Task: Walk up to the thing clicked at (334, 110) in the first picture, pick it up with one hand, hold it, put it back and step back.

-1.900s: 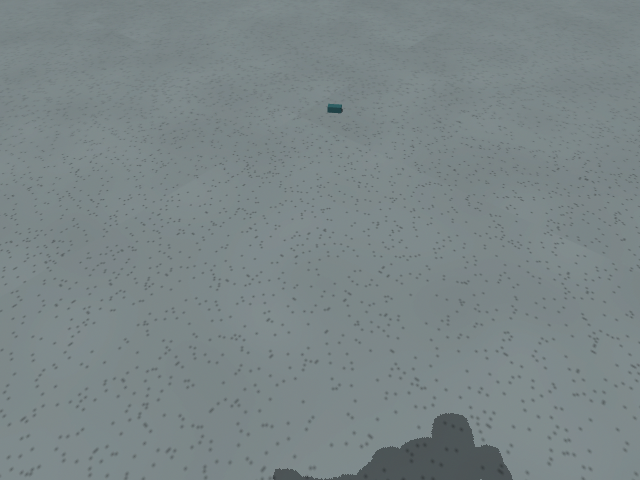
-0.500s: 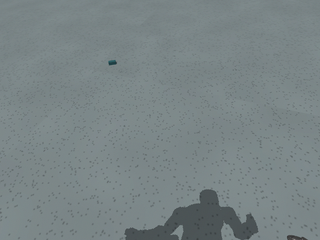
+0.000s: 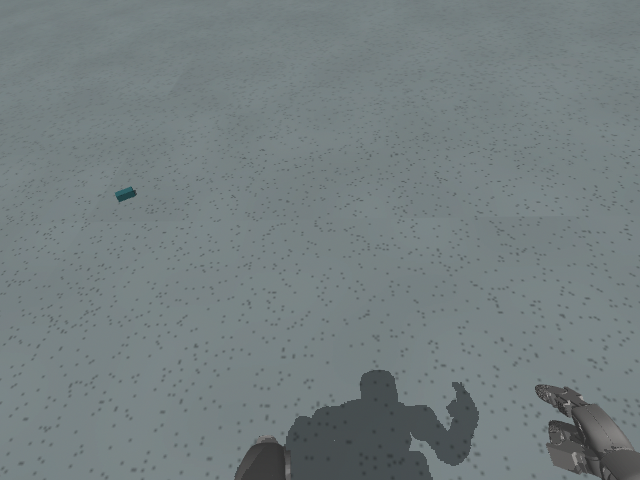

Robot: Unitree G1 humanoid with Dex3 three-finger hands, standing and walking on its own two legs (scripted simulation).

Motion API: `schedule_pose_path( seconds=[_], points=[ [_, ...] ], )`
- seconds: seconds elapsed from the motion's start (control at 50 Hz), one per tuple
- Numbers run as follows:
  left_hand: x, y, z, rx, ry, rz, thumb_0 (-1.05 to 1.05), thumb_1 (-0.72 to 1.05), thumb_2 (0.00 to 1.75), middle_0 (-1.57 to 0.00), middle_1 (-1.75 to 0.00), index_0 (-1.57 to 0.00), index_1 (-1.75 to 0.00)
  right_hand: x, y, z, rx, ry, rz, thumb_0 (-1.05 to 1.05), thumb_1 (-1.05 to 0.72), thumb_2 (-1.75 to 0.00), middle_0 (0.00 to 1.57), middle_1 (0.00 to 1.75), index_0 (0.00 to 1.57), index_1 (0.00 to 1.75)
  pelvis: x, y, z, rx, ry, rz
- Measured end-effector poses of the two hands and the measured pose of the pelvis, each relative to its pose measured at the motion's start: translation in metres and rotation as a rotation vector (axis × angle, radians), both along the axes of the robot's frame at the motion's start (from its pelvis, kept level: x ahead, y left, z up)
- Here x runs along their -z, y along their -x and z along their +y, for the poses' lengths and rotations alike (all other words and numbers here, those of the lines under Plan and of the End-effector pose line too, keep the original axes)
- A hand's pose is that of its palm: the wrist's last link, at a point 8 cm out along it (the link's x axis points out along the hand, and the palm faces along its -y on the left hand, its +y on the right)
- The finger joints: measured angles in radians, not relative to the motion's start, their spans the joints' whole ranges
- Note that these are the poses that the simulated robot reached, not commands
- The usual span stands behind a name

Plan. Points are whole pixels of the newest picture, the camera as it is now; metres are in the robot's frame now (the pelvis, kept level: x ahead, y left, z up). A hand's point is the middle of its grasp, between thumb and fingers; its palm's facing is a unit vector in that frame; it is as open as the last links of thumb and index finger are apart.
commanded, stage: walk up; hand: left
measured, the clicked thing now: (125, 194) +1.53 +1.07 -0.74
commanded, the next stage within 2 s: none
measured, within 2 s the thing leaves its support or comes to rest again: neither
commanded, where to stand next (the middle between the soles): +1.10 +1.25 m, yaw -53 degrees
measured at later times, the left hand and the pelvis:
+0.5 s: hand (101, 300) +0.45 +0.44 -0.10, palm faces -0.33 -0.78 -0.54, open 7.4 cm; pelvis +0.24 +0.19 +0.00, yaw -17 degrees
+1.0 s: hand (64, 242) +0.65 +0.64 -0.15, palm faces -0.41 -0.73 -0.55, open 7.4 cm; pelvis +0.45 +0.37 -0.01, yaw -26 degrees
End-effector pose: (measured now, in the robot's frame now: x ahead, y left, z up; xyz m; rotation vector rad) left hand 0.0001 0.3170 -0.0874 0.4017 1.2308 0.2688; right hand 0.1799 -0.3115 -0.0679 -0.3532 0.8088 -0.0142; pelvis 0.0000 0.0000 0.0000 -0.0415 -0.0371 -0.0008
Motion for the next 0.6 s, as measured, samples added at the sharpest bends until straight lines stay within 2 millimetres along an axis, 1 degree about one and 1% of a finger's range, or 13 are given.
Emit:
schedule_pose_path(
  seconds=[0.04, 0.08, 0.12, 0.14, 0.16, 0.2, 0.26, 0.3, 0.36, 0.42, 0.48, 0.54, 0.6],
  points=[
    [0.010, -0.032, 0.039, 0.035, -0.018, 0.014, 0.01, 0.89, 0.89, -0.21, -0.30, -0.22, -0.31, -0.001, -0.011, 0.016, 0.042, 0.031, 0.003, 0.01, -0.91, -0.89, 0.21, 0.30, 0.21, 0.30, 0.009, -0.025, 0.029, 0.040, 0.006, 0.012],
    [0.027, -0.074, 0.084, 0.086, -0.055, 0.022, 0.01, 0.89, 0.89, -0.21, -0.30, -0.22, -0.31, 0.005, -0.012, 0.031, 0.105, 0.078, 0.007, 0.01, -0.91, -0.89, 0.21, 0.30, 0.21, 0.30, 0.025, -0.051, 0.058, 0.071, 0.009, 0.027],
    [0.042, -0.125, 0.123, 0.133, -0.105, 0.020, 0.01, 0.89, 0.89, -0.21, -0.30, -0.21, -0.31, 0.013, 0.005, 0.047, 0.183, 0.119, 0.045, 0.00, -0.91, -0.89, 0.21, 0.30, 0.21, 0.30, 0.037, -0.065, 0.078, 0.080, -0.020, 0.021],
    [0.045, -0.152, 0.136, 0.152, -0.122, 0.005, 0.02, 0.90, 0.89, -0.21, -0.30, -0.21, -0.31, 0.017, 0.019, 0.055, 0.229, 0.127, 0.083, 0.00, -0.91, -0.89, 0.21, 0.30, 0.21, 0.30, 0.038, -0.070, 0.086, 0.092, -0.023, 0.017],
    [0.044, -0.177, 0.143, 0.175, -0.130, -0.018, 0.02, 0.90, 0.90, -0.21, -0.30, -0.21, -0.31, 0.019, 0.035, 0.064, 0.279, 0.126, 0.137, 0.00, -0.91, -0.89, 0.21, 0.30, 0.21, 0.30, 0.035, -0.076, 0.093, 0.102, -0.023, 0.016],
    [0.033, -0.224, 0.146, 0.219, -0.109, -0.068, 0.02, 0.91, 0.90, -0.20, -0.30, -0.20, -0.30, 0.017, 0.065, 0.082, 0.369, 0.118, 0.257, 0.00, -0.91, -0.89, 0.21, 0.30, 0.21, 0.30, 0.021, -0.090, 0.107, 0.114, -0.026, 0.025],
    [0.007, -0.279, 0.144, 0.280, -0.055, -0.107, 0.01, 0.91, 0.90, -0.20, -0.30, -0.20, -0.30, 0.005, 0.097, 0.110, 0.463, 0.101, 0.382, 0.01, -0.91, -0.89, 0.21, 0.30, 0.21, 0.30, -0.003, -0.117, 0.130, 0.138, -0.022, 0.048],
    [-0.007, -0.309, 0.148, 0.332, -0.044, -0.102, 0.01, 0.91, 0.90, -0.20, -0.30, -0.20, -0.30, 0.000, 0.107, 0.127, 0.515, 0.089, 0.409, 0.01, -0.91, -0.89, 0.21, 0.30, 0.21, 0.30, -0.013, -0.137, 0.145, 0.163, -0.024, 0.053],
    [-0.020, -0.352, 0.159, 0.382, -0.062, -0.083, 0.01, 0.90, 0.90, -0.20, -0.30, -0.21, -0.30, 0.001, 0.109, 0.150, 0.577, 0.067, 0.417, 0.01, -0.91, -0.89, 0.21, 0.30, 0.21, 0.30, -0.018, -0.168, 0.163, 0.201, -0.037, 0.051],
    [-0.027, -0.398, 0.165, 0.406, -0.079, -0.097, 0.01, 0.90, 0.90, -0.20, -0.30, -0.21, -0.30, 0.011, 0.099, 0.173, 0.614, 0.038, 0.430, 0.01, -0.91, -0.89, 0.21, 0.30, 0.21, 0.30, -0.015, -0.198, 0.178, 0.238, -0.051, 0.047],
    [-0.028, -0.444, 0.164, 0.440, -0.085, -0.133, 0.01, 0.90, 0.90, -0.20, -0.30, -0.21, -0.30, 0.029, 0.076, 0.194, 0.642, 0.003, 0.424, 0.01, -0.91, -0.89, 0.21, 0.30, 0.21, 0.30, -0.008, -0.228, 0.191, 0.279, -0.057, 0.039],
    [-0.026, -0.476, 0.167, 0.439, -0.086, -0.195, 0.01, 0.90, 0.90, -0.20, -0.30, -0.21, -0.30, 0.049, 0.034, 0.212, 0.645, -0.031, 0.394, 0.01, -0.91, -0.89, 0.21, 0.30, 0.21, 0.30, 0.001, -0.252, 0.203, 0.316, -0.025, 0.022],
    [-0.025, -0.491, 0.181, 0.395, -0.089, -0.237, 0.01, 0.90, 0.90, -0.20, -0.30, -0.21, -0.31, 0.053, -0.021, 0.231, 0.583, -0.054, 0.342, 0.01, -0.91, -0.89, 0.21, 0.30, 0.20, 0.30, 0.003, -0.273, 0.217, 0.312, 0.002, 0.006]
  ],
)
